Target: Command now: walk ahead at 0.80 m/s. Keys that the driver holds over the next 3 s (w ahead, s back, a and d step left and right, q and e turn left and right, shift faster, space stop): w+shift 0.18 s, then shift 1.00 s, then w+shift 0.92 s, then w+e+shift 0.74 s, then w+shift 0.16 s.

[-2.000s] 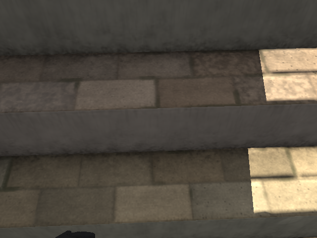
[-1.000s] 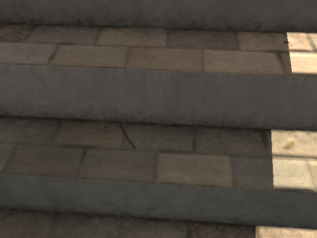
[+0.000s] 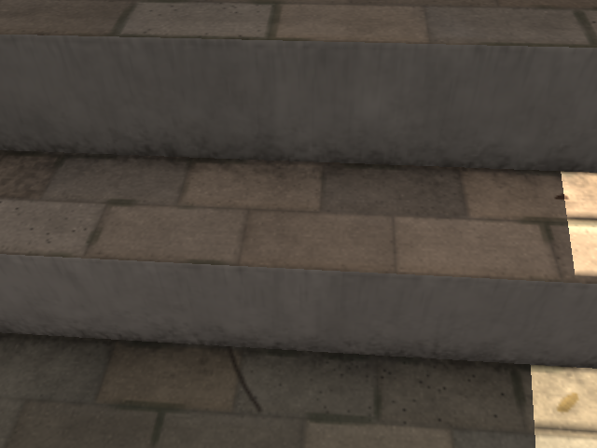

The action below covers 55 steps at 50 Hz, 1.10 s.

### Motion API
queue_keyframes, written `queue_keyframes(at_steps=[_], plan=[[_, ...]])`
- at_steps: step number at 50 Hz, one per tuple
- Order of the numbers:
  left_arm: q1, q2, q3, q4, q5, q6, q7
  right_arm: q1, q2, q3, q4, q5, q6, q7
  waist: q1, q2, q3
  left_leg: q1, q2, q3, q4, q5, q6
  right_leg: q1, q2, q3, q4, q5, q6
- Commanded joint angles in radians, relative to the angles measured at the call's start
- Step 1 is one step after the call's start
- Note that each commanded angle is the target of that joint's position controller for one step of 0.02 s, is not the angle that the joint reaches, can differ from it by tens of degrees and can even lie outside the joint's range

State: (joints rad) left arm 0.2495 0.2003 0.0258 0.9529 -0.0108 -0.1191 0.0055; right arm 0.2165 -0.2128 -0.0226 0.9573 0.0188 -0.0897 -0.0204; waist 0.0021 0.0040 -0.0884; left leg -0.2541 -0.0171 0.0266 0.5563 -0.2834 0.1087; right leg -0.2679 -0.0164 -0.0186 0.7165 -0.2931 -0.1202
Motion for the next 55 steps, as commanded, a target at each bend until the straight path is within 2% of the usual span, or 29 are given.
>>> queue_keyframes(at_steps=[1, 4, 6, 7, 10, 13, 14, 15, 16, 17, 19, 20, 21, 22, 23, 25, 26, 27, 29, 31, 34, 35, 39, 41, 44, 47, 49, 52, 55], plan=[[0.061, 0.126, 0.027, -0.064, -0.01, -0.016, 0.004, -0.096, -0.14, -0.021, -0.071, 0.006, -0.008, -0.006, 0.059, 0.046, -0.082, 0.11, 0.095, -0.026, 0.069, 1.147, 0.133, 0.017, -0.01, -0.024, 0.004, 0.677, -0.051], [0.095, 0.1, 0.016, -0.053, -0.012, -0.012, -0.003, -0.202, -0.154, -0.019, -0.081, 0.009, -0.003, -0.005, 0.136, 0.024, -0.01, 0.07, 0.083, 0.023, 0.241, 1.153, 0.141, 0.029, 0.003, -0.076, -0.302, 0.476, -0.048], [0.133, 0.134, 0.016, 0.008, -0.007, -0.011, 0.007, -0.235, -0.1, -0.012, -0.12, 0.01, -0.015, 0.003, 0.109, -0.295, 0.046, -0.244, -0.097, 0.178, 0.669, 0.195, 0.062, 0.231, -0.147, 0.048, -0.455, 1.287, -0.113], [0.056, 0.162, 0.015, 0.011, 0.055, -0.021, 0.017, -0.179, -0.089, -0.014, -0.151, -0.021, -0.016, 0.003, 0.0, -0.302, 0.064, -0.375, -0.124, 0.112, 0.966, -0.073, 0.03, 0.271, -0.18, 0.047, -0.352, 1.705, -0.121], [-0.236, 0.2, 0.009, -0.048, 0.056, -0.046, 0.019, 0.123, -0.112, -0.005, -0.17, -0.04, -0.001, -0.008, -0.269, -0.124, -0.005, -0.18, -0.008, -0.058, 0.73, -0.138, 0.088, 0.065, -0.194, -0.085, -0.292, 1.617, -0.067], [-0.578, 0.196, 0.004, -0.147, -0.026, -0.055, 0.032, 0.507, -0.11, -0.006, 0.024, -0.014, -0.007, 0.002, -0.508, 0.144, 0.053, 0.241, 0.01, 0.105, -0.383, 0.638, 0.042, -0.195, -0.009, -0.19, 0.423, 1.052, -0.079], [-0.548, 0.173, -0.021, -0.135, 0.122, 0.11, -0.091, 0.516, 0.147, 0.091, 0.173, -0.13, 0.131, 0.098, -0.357, 0.535, 0.354, 0.268, 0.135, -0.127, -0.786, 1.013, 0.135, -0.571, 0.18, -0.106, 1.268, -0.286, -0.134], [-0.224, -0.047, -0.052, -0.124, 0.0, 0.194, -0.101, 0.403, 0.106, 0.1, 0.163, -0.176, 0.178, 0.162, -0.153, 0.431, 0.393, 0.215, 0.184, -0.168, -0.595, 1.409, 0.14, -0.886, 0.314, 0.11, 1.638, -0.529, -0.288], [-0.202, -0.073, -0.05, -0.163, -0.003, 0.219, -0.135, 0.66, -0.032, 0.072, 0.273, -0.186, 0.2, 0.2, -0.168, 0.252, 0.124, 0.421, 0.429, -0.425, -0.234, 2.161, 0.369, -1.05, 0.336, 0.32, 1.81, -0.377, -0.336], [-0.021, -0.023, -0.027, -0.216, -0.003, 0.222, -0.121, 0.566, -0.097, 0.061, 0.307, -0.16, 0.164, 0.223, 0.013, 0.061, -0.107, 0.592, 0.602, -0.394, -0.184, 1.978, 0.385, -1.185, 0.295, 0.411, 1.938, -0.381, -0.259], [-0.212, -0.048, -0.076, -0.431, 0.039, 0.178, -0.102, 0.301, -0.003, 0.089, 0.291, -0.209, 0.066, 0.198, 0.215, 0.005, -0.129, 0.334, 0.272, 0.029, -0.142, 1.157, 0.126, -1.265, 0.187, 0.124, 1.638, -0.239, -0.188], [-0.261, -0.082, -0.084, -0.329, 0.07, 0.072, -0.008, 0.067, -0.082, 0.022, 0.112, -0.063, 0.006, 0.077, 0.115, -0.041, 0.073, 0.111, 0.217, 0.139, -0.315, 0.905, -0.019, -1.026, 0.228, -0.025, 1.574, -0.157, -0.025], [-0.275, -0.105, -0.099, -0.356, 0.049, 0.075, 0.022, -0.022, -0.092, 0.038, 0.095, -0.023, -0.039, 0.036, 0.153, -0.072, 0.137, -0.234, 0.191, 0.183, -0.491, 0.846, -0.047, -0.811, 0.192, -0.089, 1.361, -0.068, 0.013], [-0.386, 0.129, -0.06, -0.572, -0.032, 0.215, -0.077, -0.045, -0.296, -0.003, 0.068, -0.151, 0.012, 0.151, 0.439, 0.236, -0.187, -0.547, 0.079, 0.175, -0.541, 1.732, 0.161, -0.304, 0.194, -0.287, 1.096, 0.072, -0.003], [-0.245, 0.038, -0.077, -0.333, -0.006, 0.169, 0.029, -0.098, -0.174, 0.001, 0.027, 0.036, -0.052, 0.031, 0.186, -0.066, 0.01, -0.363, 0.188, 0.257, -0.57, 1.566, 0.064, -0.21, 0.162, -0.198, 0.899, -0.045, 0.013], [0.116, -0.023, -0.093, -0.188, -0.037, 0.165, 0.11, 0.094, -0.294, -0.038, 0.11, 0.079, -0.087, -0.031, 0.243, 0.179, -0.192, 0.1, 0.327, 0.176, -0.258, 2.127, 0.12, -0.161, 0.121, -0.173, 0.728, -0.261, -0.015], [0.179, -0.01, -0.085, -0.124, -0.027, 0.151, 0.108, 0.218, -0.217, -0.033, 0.118, 0.096, -0.061, -0.035, 0.192, 0.169, -0.254, 0.249, 0.324, 0.158, -0.051, 2.106, 0.144, -0.138, 0.192, -0.186, 0.542, -0.27, -0.044], [0.003, -0.009, -0.087, -0.086, -0.038, 0.138, 0.108, 0.427, -0.04, 0.007, 0.13, 0.044, -0.041, -0.009, -0.009, 0.046, -0.3, 0.145, 0.276, 0.032, 0.065, 1.84, 0.106, -0.044, 0.211, -0.067, 0.436, -0.299, -0.102], [0.027, 0.114, -0.02, -0.01, 0.027, 0.189, 0.091, 0.289, -0.081, -0.019, 0.082, -0.047, 0.002, 0.049, 0.051, -0.212, -0.241, -0.108, 0.001, 0.001, 0.68, 0.38, 0.069, -0.203, -0.003, 0.676, -0.136, -0.737, -0.278], [-0.165, 0.102, -0.005, 0.004, 0.046, 0.179, 0.087, 0.091, 0.043, 0.0, -0.102, -0.116, 0.05, 0.05, -0.027, -0.148, 0.079, -0.412, -0.082, -0.164, 1.409, 0.136, 0.024, -0.592, -0.108, 0.918, -0.382, -0.933, -0.256], [-0.176, -0.087, -0.031, 0.095, 0.057, 0.124, 0.072, 0.185, 0.086, 0.019, -0.151, -0.096, 0.059, 0.003, -0.148, 0.07, 0.216, -0.505, -0.029, -0.129, 1.38, 0.148, -0.01, -0.728, -0.086, 0.499, -0.091, -0.656, -0.114], [-0.31, -0.097, -0.077, -0.067, 0.109, 0.082, -0.012, 0.155, -0.004, 0.025, -0.076, -0.012, 0.075, 0.077, -0.041, 0.076, 0.13, -0.661, -0.026, -0.266, 1.221, 0.126, 0.019, -0.675, 0.013, 0.295, -0.196, -0.496, -0.068], [-0.476, 0.09, -0.063, -0.241, 0.067, 0.058, -0.012, 0.322, -0.105, 0.003, 0.05, -0.089, 0.068, 0.154, -0.133, 0.05, -0.077, -0.237, 0.001, -0.149, 1.065, 0.355, -0.048, -0.874, 0.07, 0.078, -0.117, -0.247, 0.006], [-0.244, 0.065, -0.078, -0.211, 0.027, 0.092, -0.02, 0.123, -0.161, 0.003, -0.021, -0.142, 0.091, 0.102, 0.017, -0.008, -0.118, -0.518, 0.026, -0.177, 0.935, 0.081, -0.147, -0.571, -0.076, 0.353, -0.107, -0.386, -0.094], [-0.039, 0.095, -0.076, -0.182, 0.022, 0.049, -0.043, -0.004, -0.18, -0.007, -0.038, -0.102, 0.11, 0.029, 0.133, -0.167, -0.109, -0.821, 0.036, -0.231, 1.008, 0.011, -0.211, -0.222, -0.239, 0.62, -0.15, -0.568, -0.179], [-0.34, 0.069, -0.084, -0.235, -0.023, 0.003, -0.059, 0.248, -0.13, -0.015, 0.076, -0.111, 0.063, 0.065, -0.027, -0.164, -0.103, -0.317, 0.065, -0.143, 0.997, 0.204, -0.168, -0.644, -0.107, 0.293, 0.005, -0.49, -0.021], [-0.537, 0.041, -0.098, -0.293, -0.002, 0.011, -0.061, 0.315, -0.065, -0.002, 0.096, -0.119, 0.034, 0.111, -0.113, 0.004, -0.016, -0.067, 0.129, -0.122, 0.397, 0.42, -0.158, -0.782, -0.032, 0.072, 0.116, -0.338, 0.083], [-0.253, 0.084, -0.089, -0.225, -0.032, 0.109, -0.017, 0.237, -0.024, 0.032, 0.116, -0.058, -0.039, 0.182, 0.028, 0.006, 0.123, -0.03, 0.05, 0.058, -0.319, 0.491, -0.155, -0.578, -0.075, 0.103, 0.36, -0.319, 0.017], [-0.079, -0.097, -0.148, -0.196, -0.053, 0.182, -0.107, 0.298, 0.003, 0.087, 0.112, -0.052, -0.059, 0.192, 0.134, 0.163, 0.005, 0.046, 0.183, -0.105, -0.203, 0.799, -0.063, -0.726, -0.038, 0.145, 0.819, -0.414, 0.153]])
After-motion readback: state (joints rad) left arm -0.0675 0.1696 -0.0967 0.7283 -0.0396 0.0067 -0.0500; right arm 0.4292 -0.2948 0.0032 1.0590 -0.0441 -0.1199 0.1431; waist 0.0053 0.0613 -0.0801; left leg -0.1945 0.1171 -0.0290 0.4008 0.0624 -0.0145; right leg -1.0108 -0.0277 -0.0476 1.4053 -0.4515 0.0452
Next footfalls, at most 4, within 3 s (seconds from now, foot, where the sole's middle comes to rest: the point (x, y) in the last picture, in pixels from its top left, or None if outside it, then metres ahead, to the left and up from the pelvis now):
0.56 right None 0.18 -0.11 -0.56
1.08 left None -0.02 0.18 -0.78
1.54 right None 0.16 -0.02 -0.56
2.16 left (175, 413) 0.43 0.23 -0.35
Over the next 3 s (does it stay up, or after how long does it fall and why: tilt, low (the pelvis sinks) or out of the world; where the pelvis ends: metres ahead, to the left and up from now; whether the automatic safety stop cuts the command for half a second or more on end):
stays up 0.62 0.08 0.69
